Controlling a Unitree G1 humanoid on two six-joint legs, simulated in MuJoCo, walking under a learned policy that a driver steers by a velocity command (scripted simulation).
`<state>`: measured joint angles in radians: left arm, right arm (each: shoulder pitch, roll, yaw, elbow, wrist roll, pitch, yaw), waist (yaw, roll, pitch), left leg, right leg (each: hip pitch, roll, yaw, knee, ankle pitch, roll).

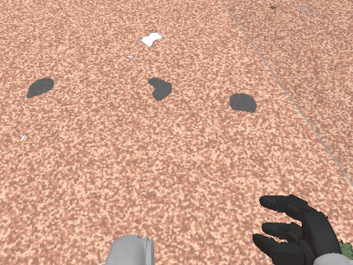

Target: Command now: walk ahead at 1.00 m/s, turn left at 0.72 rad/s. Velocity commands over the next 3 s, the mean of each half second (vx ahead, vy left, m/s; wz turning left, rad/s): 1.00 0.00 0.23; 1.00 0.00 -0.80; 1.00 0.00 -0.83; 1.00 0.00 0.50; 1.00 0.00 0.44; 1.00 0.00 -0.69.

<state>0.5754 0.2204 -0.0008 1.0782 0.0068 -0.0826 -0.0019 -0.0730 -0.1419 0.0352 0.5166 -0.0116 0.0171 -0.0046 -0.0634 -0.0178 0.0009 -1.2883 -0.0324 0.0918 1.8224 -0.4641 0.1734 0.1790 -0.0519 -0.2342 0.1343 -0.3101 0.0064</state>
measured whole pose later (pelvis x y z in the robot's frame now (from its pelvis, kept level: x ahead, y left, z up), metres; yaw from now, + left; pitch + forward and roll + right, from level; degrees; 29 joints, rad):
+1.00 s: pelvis +0.99 +0.07 +0.15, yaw -17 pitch +3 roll +2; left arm 0.37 0.34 0.08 0.82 0.01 -0.05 -0.01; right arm 0.12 -0.27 -0.01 0.64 -0.06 -0.08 -0.02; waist 0.06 -0.03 0.01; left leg -0.42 0.02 0.04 0.60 -0.22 -0.02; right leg -0.31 0.07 0.08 1.27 -0.35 -0.12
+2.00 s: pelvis +1.83 -0.38 +0.16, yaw -23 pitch +0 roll +1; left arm 0.08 0.23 -0.05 0.61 0.07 -0.08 -0.01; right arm 0.50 -0.31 -0.06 0.87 -0.01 -0.04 0.02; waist -0.06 0.00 0.01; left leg -0.15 -0.21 -0.08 0.40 -0.23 0.17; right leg -0.66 -0.11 0.11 1.13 -0.28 0.02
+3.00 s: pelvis +2.70 -0.72 +0.13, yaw -33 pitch +1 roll +2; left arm -0.02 0.32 0.04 0.65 0.02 -0.01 -0.09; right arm 0.49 -0.31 -0.05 0.92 -0.02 -0.10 -0.01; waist -0.06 -0.02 0.04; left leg 0.26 0.00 0.30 0.21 -0.44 -0.05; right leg -0.76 -0.04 -0.14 0.78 0.00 -0.16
